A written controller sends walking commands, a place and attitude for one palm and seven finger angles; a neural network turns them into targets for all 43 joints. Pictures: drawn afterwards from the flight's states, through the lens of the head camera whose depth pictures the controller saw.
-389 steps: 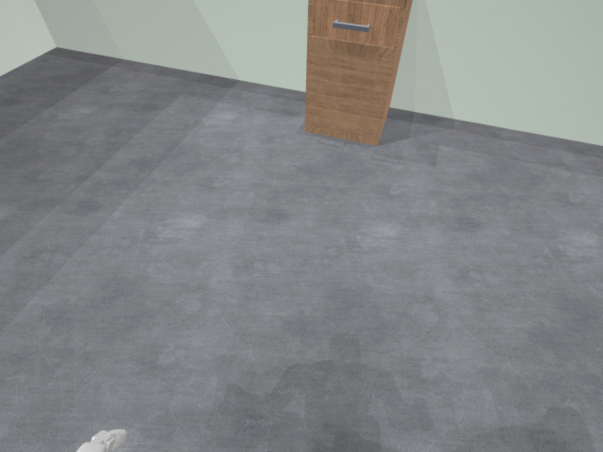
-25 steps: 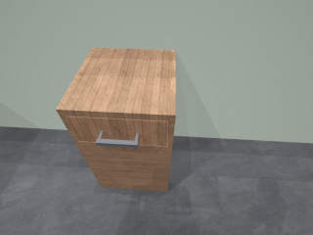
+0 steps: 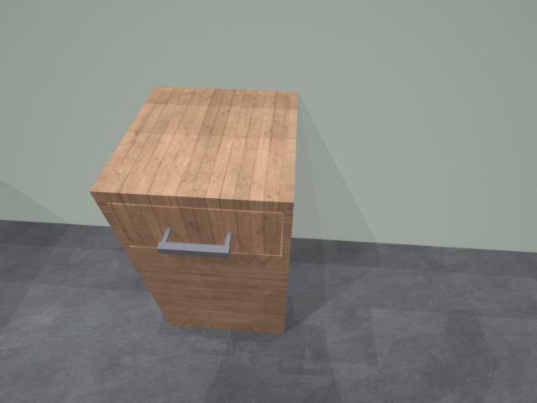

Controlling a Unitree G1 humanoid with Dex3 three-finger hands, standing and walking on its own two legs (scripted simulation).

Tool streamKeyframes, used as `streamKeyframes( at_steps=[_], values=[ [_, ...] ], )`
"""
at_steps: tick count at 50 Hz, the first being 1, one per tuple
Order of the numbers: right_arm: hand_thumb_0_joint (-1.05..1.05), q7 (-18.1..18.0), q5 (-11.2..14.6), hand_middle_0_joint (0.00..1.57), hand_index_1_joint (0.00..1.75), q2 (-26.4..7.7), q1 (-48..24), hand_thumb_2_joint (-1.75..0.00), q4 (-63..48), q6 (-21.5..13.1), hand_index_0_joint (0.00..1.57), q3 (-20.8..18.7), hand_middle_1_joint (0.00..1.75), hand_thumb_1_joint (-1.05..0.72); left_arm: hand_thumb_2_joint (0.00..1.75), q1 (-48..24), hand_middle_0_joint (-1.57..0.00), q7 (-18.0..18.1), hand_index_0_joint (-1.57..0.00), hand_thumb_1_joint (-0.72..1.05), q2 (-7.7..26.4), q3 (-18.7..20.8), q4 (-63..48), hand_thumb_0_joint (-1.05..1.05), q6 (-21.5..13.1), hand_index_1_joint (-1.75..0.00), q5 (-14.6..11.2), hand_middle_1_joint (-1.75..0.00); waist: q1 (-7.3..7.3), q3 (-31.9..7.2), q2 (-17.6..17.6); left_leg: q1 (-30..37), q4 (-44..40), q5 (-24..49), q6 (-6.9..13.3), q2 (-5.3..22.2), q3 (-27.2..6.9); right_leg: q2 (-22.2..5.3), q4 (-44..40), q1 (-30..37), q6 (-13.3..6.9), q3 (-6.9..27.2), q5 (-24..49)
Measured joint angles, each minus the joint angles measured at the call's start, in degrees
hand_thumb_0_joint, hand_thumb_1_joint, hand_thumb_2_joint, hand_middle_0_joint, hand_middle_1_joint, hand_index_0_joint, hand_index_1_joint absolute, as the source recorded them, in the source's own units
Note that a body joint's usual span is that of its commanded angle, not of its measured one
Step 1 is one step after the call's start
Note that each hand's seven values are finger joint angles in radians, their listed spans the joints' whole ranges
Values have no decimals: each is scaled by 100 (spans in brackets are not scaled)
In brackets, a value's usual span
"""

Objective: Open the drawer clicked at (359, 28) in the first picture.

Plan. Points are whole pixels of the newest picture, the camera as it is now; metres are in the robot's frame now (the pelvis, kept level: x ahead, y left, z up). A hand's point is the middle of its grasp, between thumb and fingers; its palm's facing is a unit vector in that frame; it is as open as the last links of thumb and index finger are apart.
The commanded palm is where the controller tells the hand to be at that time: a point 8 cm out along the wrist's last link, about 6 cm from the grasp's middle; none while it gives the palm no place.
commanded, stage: look again from close up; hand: left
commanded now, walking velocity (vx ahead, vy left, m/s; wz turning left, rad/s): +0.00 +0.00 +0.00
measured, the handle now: (196, 242) +0.48 +0.20 -0.15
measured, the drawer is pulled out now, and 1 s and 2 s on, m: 0.00 0.00 0.00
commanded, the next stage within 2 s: raise the hand with hooked fingers in 0.36 s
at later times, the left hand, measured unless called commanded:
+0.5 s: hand out of the picture -0.03 +0.14 -0.17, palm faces -0.03 -0.98 -0.19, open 7.3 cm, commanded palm +0.09 +0.19 -0.07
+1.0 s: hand out of the picture +0.13 +0.19 -0.07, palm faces -0.05 -0.15 -0.99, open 9.2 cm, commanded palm +0.15 +0.21 +0.00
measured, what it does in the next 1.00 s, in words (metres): shifts its weight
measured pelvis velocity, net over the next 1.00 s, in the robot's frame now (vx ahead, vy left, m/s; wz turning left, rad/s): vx -0.05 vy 0.00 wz -0.02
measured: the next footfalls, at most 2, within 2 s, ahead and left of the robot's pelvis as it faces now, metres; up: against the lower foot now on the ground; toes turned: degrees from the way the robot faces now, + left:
none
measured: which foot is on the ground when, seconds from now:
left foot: down 0.00-1.00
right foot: down 0.00-1.00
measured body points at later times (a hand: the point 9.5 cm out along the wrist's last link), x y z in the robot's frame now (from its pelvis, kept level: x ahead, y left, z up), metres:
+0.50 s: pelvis -0.01 -0.01 +0.00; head +0.00 -0.02 +0.45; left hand -0.03 +0.19 -0.15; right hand -0.04 -0.22 -0.17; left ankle -0.06 +0.12 -0.74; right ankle -0.03 -0.07 -0.74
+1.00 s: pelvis -0.05 +0.00 -0.04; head -0.03 -0.01 +0.41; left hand +0.13 +0.20 -0.02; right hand +0.21 -0.21 -0.09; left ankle -0.06 +0.12 -0.74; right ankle -0.03 -0.07 -0.74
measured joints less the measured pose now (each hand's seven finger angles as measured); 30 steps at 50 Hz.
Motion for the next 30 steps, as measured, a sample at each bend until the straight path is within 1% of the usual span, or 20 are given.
streamKeyframes(
  at_steps=[23, 24, 25, 26, 27, 28, 29, 30],
  values=[
    [0, 4, 1, 19, 30, 64, 104, -90, -14, 43, 20, -13, 29, -91, 90, 108, -20, -1, -20, 91, -64, -9, -15, 1, -28, -30, -1, -30, 3, -22, -32, -70, 35, 43, -117, 129, -53, 125, -114, 4, -118, -58, 103],
    [0, 30, 9, 19, 30, 51, 87, -90, -36, 54, 20, -25, 29, -91, 90, 93, -20, 39, -20, 91, -78, -8, -11, 1, -75, -30, 21, -30, 13, -18, -8, -215, 245, 7, -110, 165, -29, 143, -110, -54, -96, -68, 123],
    [0, 8, 94, 19, 30, 6, 138, -90, -292, 15, 20, 24, 29, -91, 90, 353, -20, 83, -20, 92, 9, -243, -835, 2, 300, -30, 157, -30, 102, 45, 10, -248, 328, -50, -42, 184, 8, 174, -25, -138, -87, 6, 129],
    [0, -85, 156, 20, 30, -51, 210, -90, -580, -202, 20, 36, 29, -91, 90, 674, -20, 172, -21, 94, 168, -412, -1776, 4, 509, -30, 317, -31, 184, 107, 40, -212, 302, -110, -29, 188, 49, 197, 109, -221, -95, 102, 104],
    [1, -220, 197, 20, 30, -135, 257, -90, -784, -463, 20, -10, 29, -92, 90, 916, -21, 323, -21, 96, 344, -475, -2584, 6, 507, -31, 339, -31, 203, 134, 92, -238, 325, -123, -83, 170, 74, 179, 244, -302, -98, 139, 56],
    [1, -303, 265, 20, 30, -238, 277, -90, -955, -692, 20, -82, 29, -92, 89, 1044, -21, 494, -21, 97, 490, -491, -3231, 8, 475, -31, 365, -31, 186, 101, 164, -323, 379, -116, -98, 123, 61, 128, 359, -400, -86, 129, 5],
    [1, -352, 351, 20, 30, -350, 267, -90, -1154, -852, 20, -150, 29, -92, 89, 1079, -21, 649, -21, 96, 614, -508, -3822, 8, 504, -32, 405, -32, 162, 65, 242, -413, 438, -103, -76, 63, 31, 64, 467, -494, -61, 101, -41],
    [2, -384, 407, 20, 30, -468, 214, -90, -1334, -985, 20, -204, 29, -92, 89, 1051, -21, 774, -21, 95, 721, -519, -4352, 8, 513, -32, 551, -32, 152, 5, 313, -527, 509, -96, -38, 7, 12, 3, 587, -619, -34, 81, -81]
  ],
)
